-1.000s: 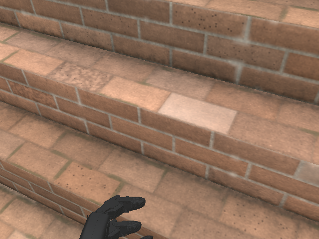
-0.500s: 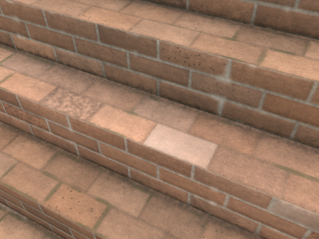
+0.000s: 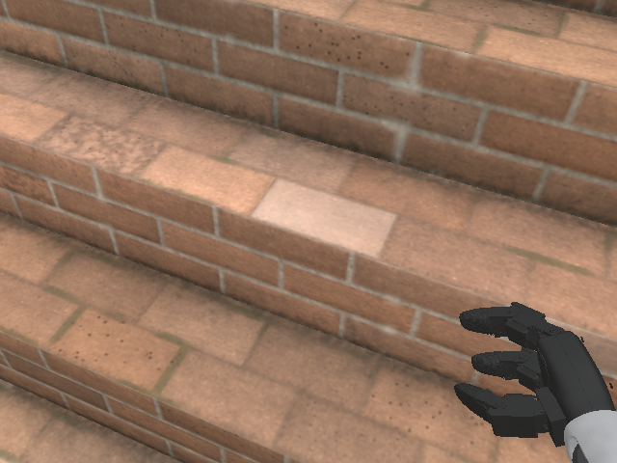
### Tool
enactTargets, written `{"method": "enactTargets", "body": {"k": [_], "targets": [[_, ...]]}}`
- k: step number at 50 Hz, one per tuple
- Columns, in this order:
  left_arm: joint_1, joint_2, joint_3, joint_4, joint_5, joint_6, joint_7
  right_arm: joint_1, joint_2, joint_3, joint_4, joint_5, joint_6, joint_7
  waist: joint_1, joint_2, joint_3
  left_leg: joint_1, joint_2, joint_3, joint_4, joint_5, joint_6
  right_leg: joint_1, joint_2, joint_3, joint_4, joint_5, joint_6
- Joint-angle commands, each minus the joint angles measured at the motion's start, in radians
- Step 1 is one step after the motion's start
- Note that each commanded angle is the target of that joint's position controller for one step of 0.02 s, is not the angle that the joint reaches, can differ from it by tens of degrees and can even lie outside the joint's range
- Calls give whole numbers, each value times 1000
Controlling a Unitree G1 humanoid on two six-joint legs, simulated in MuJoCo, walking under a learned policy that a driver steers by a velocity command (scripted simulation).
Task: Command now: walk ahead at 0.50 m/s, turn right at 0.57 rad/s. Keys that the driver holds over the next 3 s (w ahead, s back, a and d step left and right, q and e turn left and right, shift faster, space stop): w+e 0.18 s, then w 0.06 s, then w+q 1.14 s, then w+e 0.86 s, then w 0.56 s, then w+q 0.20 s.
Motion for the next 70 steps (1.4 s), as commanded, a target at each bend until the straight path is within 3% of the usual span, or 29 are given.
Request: {"method": "enactTargets", "body": {"k": [1, 2, 3, 4, 5, 6, 9, 13, 21, 24, 26, 27, 29, 30, 31, 32, 33, 34, 36, 39, 44, 52, 60, 63, 65, 67, 68, 69, 70], "targets": [[68, -45, -23, -80, 21, -12, 0, 40, -55, -10, 94, 42, 4, -43, 97, 14, -29, 171, 274, -71, 58, 168, -41, -423, -121, 181, 599, 49, 37], [116, -25, -42, -81, 52, -28, -25, 102, -156, -47, 137, 91, -34, -49, 110, 28, -109, 386, 373, -153, -1, -67, 9, -577, -250, 138, 534, 84, 58], [86, 11, -45, -95, 69, -41, -49, 95, -281, -98, 155, 97, -58, -48, 117, 102, -195, 429, 502, -318, -117, -483, 107, -579, -368, 93, 513, 206, 106], [-18, 36, -24, -64, 48, -40, -42, 81, -221, -90, 144, 68, -57, -55, 37, -15, -174, 357, 412, -353, -151, -649, 58, -629, -337, 38, 586, 305, 139], [-125, 29, -26, -64, 33, -38, -45, 147, -222, -93, 176, 43, -62, -57, -9, -34, -139, 294, 441, -400, -194, -674, 63, -621, -380, 5, 627, 357, 148], [-145, 26, -25, -49, 35, -40, -43, 178, -196, -83, 191, 40, -78, -62, -19, -110, -110, 239, 411, -386, -194, -705, 35, -578, -402, 34, 546, 431, 125], [-314, -89, -50, -52, 39, -49, -51, 320, -138, -93, 290, 30, -92, -49, -104, -69, -9, 150, 347, -272, -174, -577, 9, -568, -378, 52, 464, 618, 47], [-288, -196, -94, 4, 27, -63, -60, 420, -76, -75, 409, 68, -86, -24, -85, 18, 24, 132, 331, -176, -149, -500, 2, -633, -347, 94, 465, 707, -30], [-479, -170, -143, -65, 13, -54, -83, 571, -74, -67, 520, 78, -77, -48, -88, 14, 79, 168, 393, -202, -338, -593, 95, -684, -455, 91, 360, 434, -68], [-580, -178, -161, -117, 38, -65, -122, 614, -91, -75, 523, 62, -42, -65, -113, -3, 39, 219, 382, -190, -358, -500, 86, -629, -561, 16, 293, 367, -67], [-680, -199, -191, -148, 46, -78, -150, 596, -114, -89, 502, 72, -18, -76, -127, -42, 19, 39, 364, -106, -471, -428, 101, -313, -567, -91, -2, 293, -74], [-691, -226, -207, -143, 37, -76, -158, 577, -104, -91, 522, 109, -1, -82, -99, 39, 2, -204, 333, -9, -537, -270, 84, 110, -531, -95, -210, 63, -116], [-644, -143, -169, -128, 32, -70, -142, 705, -133, -98, 582, 140, 1, -74, -79, 81, -92, -85, 268, 51, -426, 210, 98, 415, -401, -172, -504, -161, -139], [-484, -49, -98, -48, 39, -67, -132, 743, -122, -94, 589, 115, -15, -52, -46, 110, -178, 75, 246, 62, -290, 669, 124, 535, -277, -282, -574, -230, -136], [-408, -25, -68, -18, 61, -75, -124, 757, -71, -83, 595, 108, -43, -36, -42, 132, -265, -76, 241, 31, -31, 1192, 116, 785, -350, -65, -625, -154, -192], [-128, 94, -12, 27, 86, -64, -102, 657, -92, -85, 536, 103, -82, -17, 83, -34, -463, -296, 161, -13, 328, 1081, 90, 1033, -528, 399, -916, -369, -283], [118, 248, 42, 102, 134, -37, -79, 461, -72, -95, 498, 133, -101, 8, 205, -360, -586, -535, -5, -95, 769, 61, 63, 1129, -698, 967, -1456, -647, -374], [47, 259, 50, 151, 113, -40, -95, 328, -36, -109, 436, 137, -97, 24, 152, -320, -531, -653, -58, -363, 1250, -134, 41, 1000, -707, 1064, -1595, -663, -286], [-290, 108, 17, 214, 67, -16, -105, 166, 139, -64, 262, 131, -56, 8, -79, -365, -111, -886, -33, -320, 1461, -181, 18, 571, -652, 523, -1422, -548, -144], [-499, -70, -22, 250, 95, -41, -111, 387, 74, -72, 310, 97, -8, -3, -287, -278, 29, -691, -80, -150, 1519, 152, -38, 229, -549, 57, -1279, -332, -96], [-360, 17, -7, 284, 109, -68, -88, 293, 75, -48, 292, 87, 11, -24, -223, -213, 68, -883, -74, -117, 1570, 186, -57, 330, -693, 61, -1450, -263, -177], [-241, 175, 61, 224, 90, -72, -11, 194, -27, -86, 183, 98, 54, -52, -148, -152, 28, -918, 54, -104, 1409, -31, -148, 667, -856, 9, -1617, -317, -182], [-353, 213, 103, 161, 66, -65, -42, 350, -20, -95, 140, 127, 69, -42, -210, -190, -39, -469, 151, -22, 903, -156, -95, 718, -818, -275, -1504, -227, -76], [-399, 155, 90, 162, 29, -39, -86, 470, 0, -98, 204, 122, 72, -42, -213, -133, 13, -233, 136, 76, 471, -75, -37, 678, -751, -378, -1261, -191, -40], [-446, 59, 53, 118, 22, -29, -127, 583, -16, -120, 323, 105, 40, -18, -207, 111, 37, -111, 106, 124, 77, 379, 13, 708, -646, -457, -848, -31, -10], [-430, 20, 32, 106, -5, -22, -126, 548, 30, -103, 382, 95, 21, -5, -145, 109, 54, -36, 156, 110, -362, 688, 26, 701, -602, -401, -505, 110, -32], [-393, 23, 33, 109, -4, -23, -125, 547, -15, -105, 383, 62, 7, 10, -132, 146, 74, 61, 156, 20, -436, 699, 20, 533, -544, -342, -210, -94, -68], [-449, -92, 7, 31, 8, -20, -121, 536, -108, -114, 393, 34, 5, 20, -51, 236, 144, 55, 167, -63, -223, 1181, -61, 337, -439, -302, 199, -193, -72], [-433, -160, -17, -1, 29, -64, -120, 702, -343, -161, 431, 27, -1, 12, -64, 401, 39, 408, 195, -119, 203, 1846, -73, -76, -350, -275, 485, -192, 24]]}}
Next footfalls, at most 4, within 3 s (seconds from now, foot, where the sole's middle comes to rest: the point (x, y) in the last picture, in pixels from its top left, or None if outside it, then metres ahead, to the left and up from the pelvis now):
0.62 right None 0.11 -0.34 -0.58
1.38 left None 0.00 0.08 -0.80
2.00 right None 0.20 -0.04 -0.58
2.42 left None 0.29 0.19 -0.58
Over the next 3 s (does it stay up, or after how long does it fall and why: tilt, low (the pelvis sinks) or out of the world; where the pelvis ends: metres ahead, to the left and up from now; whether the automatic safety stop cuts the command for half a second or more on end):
stays up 0.34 0.03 0.31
